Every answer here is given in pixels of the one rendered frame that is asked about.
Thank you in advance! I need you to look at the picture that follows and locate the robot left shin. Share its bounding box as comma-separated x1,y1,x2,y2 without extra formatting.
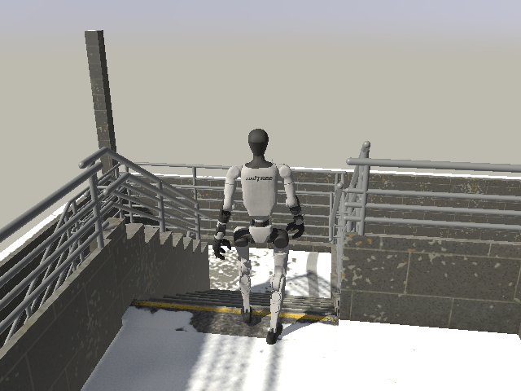
238,260,251,313

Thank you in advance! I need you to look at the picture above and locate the robot left hand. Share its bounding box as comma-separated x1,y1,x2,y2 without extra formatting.
212,237,231,260

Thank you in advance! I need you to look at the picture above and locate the left robot forearm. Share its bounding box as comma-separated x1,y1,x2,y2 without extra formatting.
214,199,231,239

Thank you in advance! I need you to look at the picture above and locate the left robot upper arm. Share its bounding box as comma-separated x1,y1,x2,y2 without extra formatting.
223,165,242,212

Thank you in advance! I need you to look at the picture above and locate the robot right hand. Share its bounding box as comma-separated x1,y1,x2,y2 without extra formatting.
286,222,304,239

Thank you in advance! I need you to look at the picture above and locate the right robot upper arm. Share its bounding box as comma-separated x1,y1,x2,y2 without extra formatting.
276,164,298,208

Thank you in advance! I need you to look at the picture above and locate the right robot foot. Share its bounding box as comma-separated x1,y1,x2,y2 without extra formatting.
266,323,282,345

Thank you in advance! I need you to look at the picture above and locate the right robot forearm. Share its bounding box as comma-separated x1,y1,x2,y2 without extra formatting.
289,195,304,225

